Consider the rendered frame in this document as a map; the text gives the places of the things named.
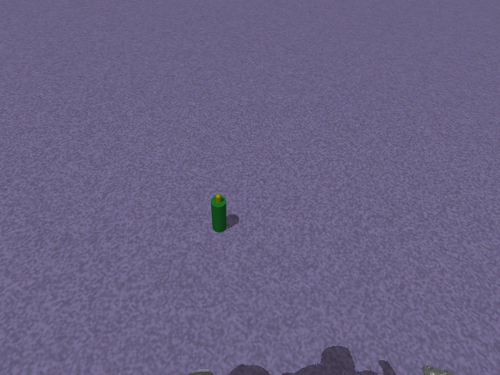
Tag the bottle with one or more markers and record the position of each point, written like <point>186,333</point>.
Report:
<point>219,213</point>

